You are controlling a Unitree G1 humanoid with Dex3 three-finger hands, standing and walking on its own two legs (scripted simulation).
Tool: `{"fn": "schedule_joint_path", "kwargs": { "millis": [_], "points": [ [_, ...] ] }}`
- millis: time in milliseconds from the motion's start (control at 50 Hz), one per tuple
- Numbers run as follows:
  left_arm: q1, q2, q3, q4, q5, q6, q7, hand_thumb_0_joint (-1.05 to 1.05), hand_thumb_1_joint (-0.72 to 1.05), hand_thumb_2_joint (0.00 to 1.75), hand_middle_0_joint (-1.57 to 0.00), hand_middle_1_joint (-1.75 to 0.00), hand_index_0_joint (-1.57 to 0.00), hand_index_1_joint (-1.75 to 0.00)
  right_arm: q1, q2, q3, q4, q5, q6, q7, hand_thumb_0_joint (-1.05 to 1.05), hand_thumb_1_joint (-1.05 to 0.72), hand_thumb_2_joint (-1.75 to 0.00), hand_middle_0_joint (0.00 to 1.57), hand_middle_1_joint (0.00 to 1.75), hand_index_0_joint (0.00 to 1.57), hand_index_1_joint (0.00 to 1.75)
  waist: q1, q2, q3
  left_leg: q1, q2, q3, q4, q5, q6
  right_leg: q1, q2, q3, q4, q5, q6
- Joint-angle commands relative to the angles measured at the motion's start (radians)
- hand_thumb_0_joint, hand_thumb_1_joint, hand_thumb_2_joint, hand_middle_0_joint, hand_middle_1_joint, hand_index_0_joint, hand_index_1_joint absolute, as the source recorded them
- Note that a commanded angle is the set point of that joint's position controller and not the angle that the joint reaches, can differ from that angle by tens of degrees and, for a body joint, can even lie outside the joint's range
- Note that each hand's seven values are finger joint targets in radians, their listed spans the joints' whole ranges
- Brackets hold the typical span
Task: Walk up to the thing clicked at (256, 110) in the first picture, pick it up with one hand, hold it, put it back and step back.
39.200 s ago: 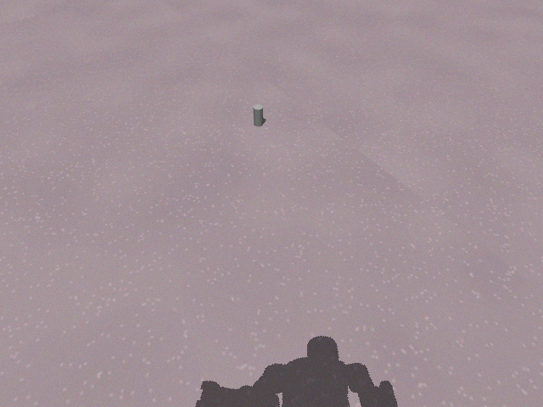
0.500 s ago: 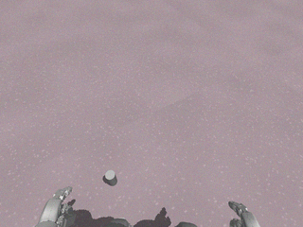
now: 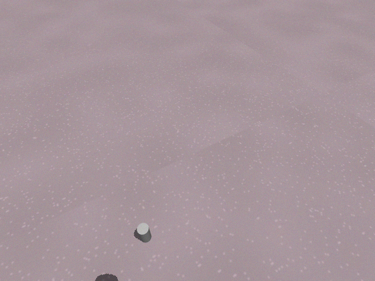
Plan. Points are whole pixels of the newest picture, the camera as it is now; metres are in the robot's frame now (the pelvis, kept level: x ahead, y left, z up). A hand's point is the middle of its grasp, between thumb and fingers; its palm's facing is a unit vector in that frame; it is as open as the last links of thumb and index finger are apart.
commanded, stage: stand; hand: left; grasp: from above
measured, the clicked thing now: (144, 233) +0.45 +0.22 -0.71
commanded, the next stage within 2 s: step back in 1.84 s
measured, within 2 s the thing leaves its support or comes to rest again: neither
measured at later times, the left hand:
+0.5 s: hand out of the picture +0.04 +0.24 -0.15, palm faces +0.04 -0.94 -0.35, open 7.4 cm
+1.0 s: hand out of the picture +0.07 +0.23 -0.15, palm faces +0.05 -0.94 -0.33, open 7.4 cm
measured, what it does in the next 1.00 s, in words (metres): stands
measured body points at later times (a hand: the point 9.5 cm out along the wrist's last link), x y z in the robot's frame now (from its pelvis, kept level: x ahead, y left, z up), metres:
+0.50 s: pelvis -0.01 -0.01 +0.01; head +0.00 -0.02 +0.46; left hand +0.04 +0.29 -0.13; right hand +0.05 -0.30 -0.13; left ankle +0.02 +0.14 -0.73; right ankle -0.01 -0.15 -0.73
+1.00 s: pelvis +0.01 -0.01 +0.01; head +0.01 -0.02 +0.46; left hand +0.07 +0.28 -0.12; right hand +0.08 -0.30 -0.13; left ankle +0.02 +0.14 -0.73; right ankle -0.01 -0.15 -0.73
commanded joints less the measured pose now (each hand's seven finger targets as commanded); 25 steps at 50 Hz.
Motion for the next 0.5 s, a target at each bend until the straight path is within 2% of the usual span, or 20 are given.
{"fn": "schedule_joint_path", "kwargs": {
  "millis": [0, 80, 120, 220, 260, 360, 420, 480],
  "points": [
    [-0.04, 0.194, 0.035, -0.028, 0.004, -0.029, 0.015, 0.0, 0.9, 0.9, -0.2, -0.3, -0.2, -0.3, -0.028, -0.199, -0.036, -0.033, 0.0, -0.02, -0.013, 0.0, -0.9, -0.9, 0.2, 0.3, 0.2, 0.3, -0.003, 0.018, -0.035, -0.004, 0.079, -0.073, -0.156, 0.189, 0.055, 0.048, -0.046, 0.058, -0.128, 0.127, -0.049],
    [-0.059, 0.204, 0.032, -0.003, 0.006, -0.036, 0.01, 0.0, 0.9, 0.9, -0.2, -0.3, -0.2, -0.3, -0.036, -0.193, -0.032, -0.014, 0.005, -0.019, -0.009, 0.0, -0.9, -0.9, 0.2, 0.3, 0.2, 0.3, -0.007, -0.018, -0.032, 0.033, 0.074, -0.063, -0.165, 0.205, 0.042, 0.044, -0.058, 0.068, -0.174, 0.127, -0.049],
    [-0.068, 0.209, 0.032, 0.008, 0.005, -0.038, 0.009, 0.0, 0.9, 0.9, -0.2, -0.3, -0.2, -0.3, -0.038, -0.199, -0.031, -0.004, 0.005, -0.017, -0.007, 0.0, -0.9, -0.9, 0.2, 0.3, 0.2, 0.3, -0.008, -0.008, -0.031, 0.027, 0.074, -0.064, -0.174, 0.182, 0.041, 0.06, -0.058, 0.066, -0.194, 0.107, -0.045],
    [-0.083, 0.22, 0.032, 0.026, 0.006, -0.031, 0.001, 0.0, 0.9, 0.9, -0.2, -0.3, -0.2, -0.3, -0.048, -0.215, -0.033, 0.013, 0.003, -0.01, -0.002, 0.0, -0.9, -0.9, 0.2, 0.3, 0.2, 0.3, -0.009, 0.017, 0.021, -0.02, 0.072, -0.076, -0.231, -0.001, 0.037, 0.031, -0.045, 0.064, -0.217, -0.014, -0.047],
    [-0.084, 0.22, 0.03, 0.03, 0.006, -0.032, -0.002, 0.0, 0.9, 0.9, -0.2, -0.3, -0.2, -0.3, -0.045, -0.214, -0.032, 0.019, 0.001, -0.007, 0.001, 0.0, -0.9, -0.9, 0.2, 0.3, 0.2, 0.3, -0.006, -0.002, 0.042, -0.04, 0.07, -0.077, -0.235, -0.026, 0.038, 0.023, -0.047, 0.071, -0.231, -0.056, -0.049],
    [-0.094, 0.236, 0.034, 0.04, 0.003, -0.037, -0.004, 0.0, 0.9, 0.9, -0.2, -0.3, -0.2, -0.3, -0.042, -0.214, -0.027, 0.025, 0.002, -0.013, 0.003, 0.0, -0.9, -0.9, 0.2, 0.3, 0.2, 0.3, -0.005, -0.001, -0.004, -0.013, 0.076, -0.076, -0.23, 0.03, 0.038, 0.05, -0.056, 0.079, -0.227, -0.003, -0.051],
    [-0.095, 0.231, 0.031, 0.041, 0.0, -0.042, -0.005, 0.0, 0.9, 0.9, -0.2, -0.3, -0.2, -0.3, -0.043, -0.215, -0.024, 0.029, 0.003, -0.016, 0.003, 0.0, -0.9, -0.9, 0.2, 0.3, 0.2, 0.3, -0.003, -0.012, -0.028, 0.018, 0.083, -0.071, -0.216, 0.117, 0.041, 0.064, -0.063, 0.079, -0.231, 0.044, -0.052],
    [-0.107, 0.239, 0.034, 0.045, -0.006, -0.046, -0.003, 0.0, 0.9, 0.9, -0.2, -0.3, -0.2, -0.3, -0.036, -0.216, -0.018, 0.036, 0.003, -0.018, 0.001, 0.0, -0.9, -0.9, 0.2, 0.3, 0.2, 0.3, -0.008, -0.015, -0.056, 0.044, 0.087, -0.064, -0.203, 0.217, 0.041, 0.089, -0.068, 0.079, -0.224, 0.143, -0.051]
  ]
}}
